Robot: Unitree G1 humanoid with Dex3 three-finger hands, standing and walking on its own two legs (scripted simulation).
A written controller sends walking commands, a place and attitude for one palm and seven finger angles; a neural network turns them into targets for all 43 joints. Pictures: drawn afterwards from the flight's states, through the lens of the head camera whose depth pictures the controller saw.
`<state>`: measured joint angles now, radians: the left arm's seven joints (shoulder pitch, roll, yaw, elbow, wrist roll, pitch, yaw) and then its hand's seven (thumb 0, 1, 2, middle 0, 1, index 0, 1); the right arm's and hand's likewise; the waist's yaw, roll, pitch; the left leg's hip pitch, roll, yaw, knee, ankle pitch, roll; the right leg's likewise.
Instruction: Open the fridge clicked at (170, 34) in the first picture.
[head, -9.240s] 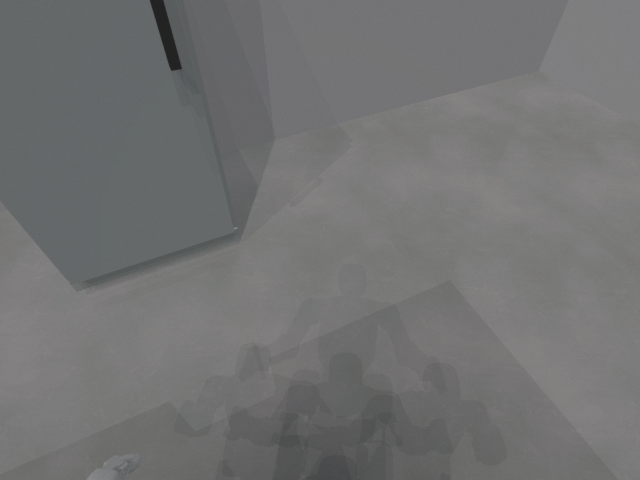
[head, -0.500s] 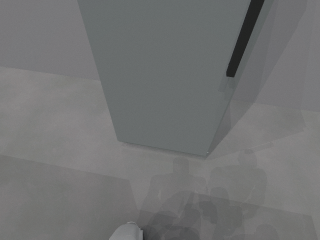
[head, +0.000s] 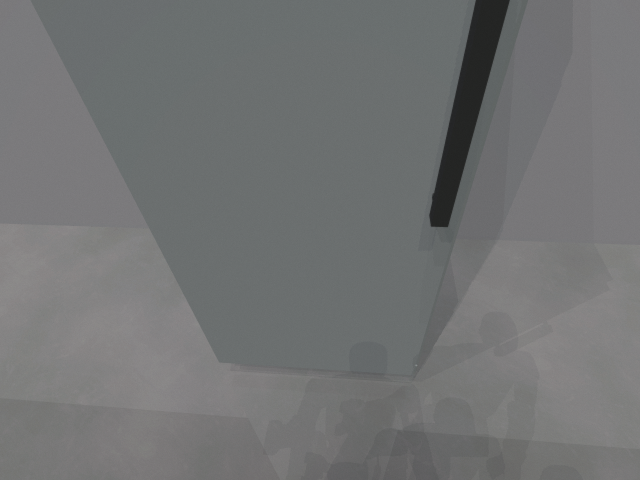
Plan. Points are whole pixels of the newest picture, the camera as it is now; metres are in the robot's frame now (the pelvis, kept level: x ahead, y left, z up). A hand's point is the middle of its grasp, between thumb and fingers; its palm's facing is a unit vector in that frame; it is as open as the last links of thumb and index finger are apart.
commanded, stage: come to a stop and stand still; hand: right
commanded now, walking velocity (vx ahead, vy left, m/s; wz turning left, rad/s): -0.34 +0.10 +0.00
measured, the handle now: (466, 85) +0.52 -0.17 +0.25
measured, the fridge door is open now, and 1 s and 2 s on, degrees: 0 0 0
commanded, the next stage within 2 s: look again from close up in 1.50 s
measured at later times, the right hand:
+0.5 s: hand out of the picture +0.08 -0.14 -0.15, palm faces +0.05 +0.96 -0.26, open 7.4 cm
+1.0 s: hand out of the picture -0.01 -0.18 -0.16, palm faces +0.03 +0.98 -0.18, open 7.4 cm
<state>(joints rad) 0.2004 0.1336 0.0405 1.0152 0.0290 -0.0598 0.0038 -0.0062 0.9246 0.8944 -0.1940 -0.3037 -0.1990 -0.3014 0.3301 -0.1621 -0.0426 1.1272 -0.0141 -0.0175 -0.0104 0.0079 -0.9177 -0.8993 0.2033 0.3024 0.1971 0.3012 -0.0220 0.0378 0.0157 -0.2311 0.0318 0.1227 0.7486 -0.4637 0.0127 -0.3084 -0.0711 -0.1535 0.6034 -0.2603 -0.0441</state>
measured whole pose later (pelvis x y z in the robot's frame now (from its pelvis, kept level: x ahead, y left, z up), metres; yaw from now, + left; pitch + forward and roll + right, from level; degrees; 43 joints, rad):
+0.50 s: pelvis +0.02 +0.05 +0.01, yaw +0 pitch -1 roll -2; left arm 0.19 0.20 0.08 1.05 0.01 0.07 0.02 0.00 0.91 0.89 -0.19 -0.30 -0.20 -0.30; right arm 0.17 -0.14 -0.04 1.02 -0.02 0.01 -0.04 0.01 -0.91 -0.90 0.20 0.30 0.20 0.30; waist 0.00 -0.03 0.10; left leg -0.32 0.06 0.09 0.54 -0.20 0.03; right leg -0.39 -0.01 -0.03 1.06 -0.47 0.03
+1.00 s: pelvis -0.01 +0.01 +0.02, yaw +0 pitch +0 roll +0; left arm 0.34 0.11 0.01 1.09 0.03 -0.01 0.03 0.00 0.91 0.89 -0.20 -0.30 -0.20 -0.30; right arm 0.27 -0.19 -0.05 1.10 -0.02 0.03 -0.01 0.01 -0.91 -0.90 0.20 0.30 0.20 0.30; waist 0.01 0.03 0.02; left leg -0.33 0.03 0.05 0.73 -0.38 -0.04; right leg -0.10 -0.01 -0.05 0.34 -0.25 -0.01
